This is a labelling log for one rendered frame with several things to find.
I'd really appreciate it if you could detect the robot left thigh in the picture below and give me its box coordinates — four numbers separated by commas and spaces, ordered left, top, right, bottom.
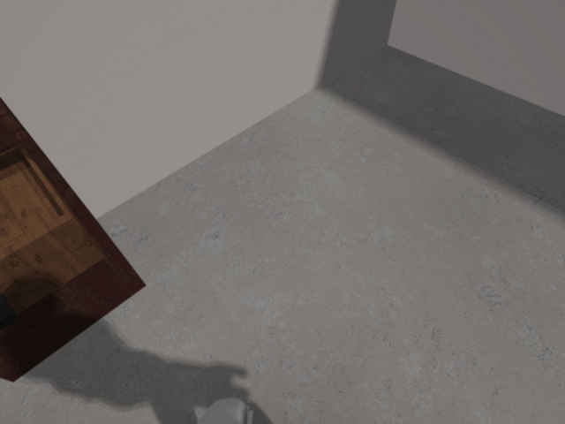
197, 398, 253, 424

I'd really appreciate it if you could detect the drawer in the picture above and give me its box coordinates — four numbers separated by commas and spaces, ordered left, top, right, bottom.
0, 144, 105, 314

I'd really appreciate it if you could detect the handle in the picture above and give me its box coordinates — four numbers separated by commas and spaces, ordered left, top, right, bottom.
0, 292, 19, 330

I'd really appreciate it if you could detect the cabinet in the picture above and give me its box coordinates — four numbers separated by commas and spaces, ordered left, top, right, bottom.
0, 97, 146, 382

